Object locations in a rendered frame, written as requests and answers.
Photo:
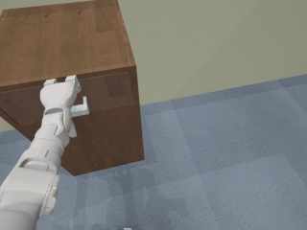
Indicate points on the robot left hand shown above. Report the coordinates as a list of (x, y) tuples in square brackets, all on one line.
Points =
[(61, 93)]

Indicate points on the left robot upper arm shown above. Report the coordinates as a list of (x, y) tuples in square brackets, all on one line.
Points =
[(29, 195)]

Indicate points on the handle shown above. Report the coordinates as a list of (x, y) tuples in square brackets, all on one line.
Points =
[(80, 109)]

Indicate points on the drawer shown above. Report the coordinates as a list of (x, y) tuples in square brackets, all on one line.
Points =
[(24, 104)]

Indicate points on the robot left forearm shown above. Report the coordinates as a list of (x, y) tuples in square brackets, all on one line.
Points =
[(47, 148)]

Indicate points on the cabinet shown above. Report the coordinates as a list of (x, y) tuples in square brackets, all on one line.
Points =
[(85, 39)]

